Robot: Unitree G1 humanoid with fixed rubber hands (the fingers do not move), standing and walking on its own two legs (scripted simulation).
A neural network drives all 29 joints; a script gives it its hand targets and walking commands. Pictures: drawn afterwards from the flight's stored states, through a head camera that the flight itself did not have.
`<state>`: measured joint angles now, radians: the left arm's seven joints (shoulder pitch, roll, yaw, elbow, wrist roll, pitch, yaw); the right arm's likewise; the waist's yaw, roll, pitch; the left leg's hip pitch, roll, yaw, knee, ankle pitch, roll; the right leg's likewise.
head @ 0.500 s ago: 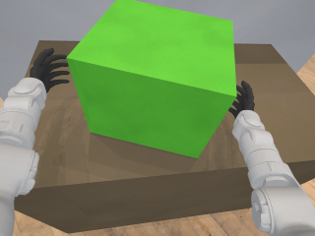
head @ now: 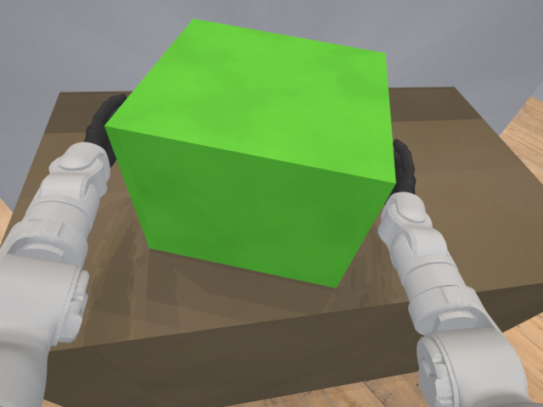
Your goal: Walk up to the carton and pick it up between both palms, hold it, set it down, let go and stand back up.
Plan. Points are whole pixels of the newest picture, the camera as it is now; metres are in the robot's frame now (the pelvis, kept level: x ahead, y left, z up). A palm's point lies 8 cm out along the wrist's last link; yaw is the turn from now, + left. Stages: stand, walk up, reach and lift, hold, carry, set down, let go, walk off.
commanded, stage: reach and lift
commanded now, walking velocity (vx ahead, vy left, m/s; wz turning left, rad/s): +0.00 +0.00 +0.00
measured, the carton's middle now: (264, 153) +0.48 -0.04 +0.10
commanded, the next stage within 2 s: none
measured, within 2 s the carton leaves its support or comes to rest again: leaves its support in 1.58 s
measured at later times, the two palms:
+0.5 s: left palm (113, 152) +0.46 +0.18 +0.13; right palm (394, 194) +0.37 -0.22 +0.12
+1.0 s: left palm (115, 151) +0.46 +0.18 +0.13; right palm (394, 193) +0.37 -0.22 +0.12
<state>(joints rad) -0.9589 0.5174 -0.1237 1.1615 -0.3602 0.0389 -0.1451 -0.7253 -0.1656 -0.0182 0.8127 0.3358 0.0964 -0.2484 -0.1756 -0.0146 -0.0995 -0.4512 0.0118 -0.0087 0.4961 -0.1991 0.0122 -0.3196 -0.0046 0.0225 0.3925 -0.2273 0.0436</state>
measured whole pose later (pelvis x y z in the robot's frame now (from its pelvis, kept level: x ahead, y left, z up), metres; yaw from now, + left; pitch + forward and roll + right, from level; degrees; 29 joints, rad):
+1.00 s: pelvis -0.02 +0.00 +0.00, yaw +0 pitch +11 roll -2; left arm -1.01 0.47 -0.15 1.22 -0.29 0.00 -0.11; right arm -0.80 -0.09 -0.15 0.89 0.22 0.12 -0.26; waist -0.19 -0.04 -0.15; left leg -0.52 0.01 -0.02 0.48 -0.16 0.01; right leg -0.39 0.00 0.01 0.38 -0.19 0.04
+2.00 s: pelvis +0.01 -0.01 +0.01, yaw -1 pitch +0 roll +0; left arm -0.86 0.33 0.18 0.92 -0.02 0.10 -0.18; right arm -0.59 0.02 -0.32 0.61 -0.02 0.11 -0.20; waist -0.11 -0.03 -0.03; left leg -0.18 0.00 0.01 0.31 -0.14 0.00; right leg -0.08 -0.02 0.04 0.26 -0.19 0.03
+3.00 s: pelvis -0.01 -0.02 +0.01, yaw -1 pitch -2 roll +0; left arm -0.80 0.24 0.25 0.48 0.06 0.54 -0.11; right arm -0.72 -0.15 -0.21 0.59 0.14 0.35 -0.15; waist -0.06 -0.03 -0.08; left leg -0.14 0.02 0.01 0.28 -0.10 -0.01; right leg -0.06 0.00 0.04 0.27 -0.17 0.01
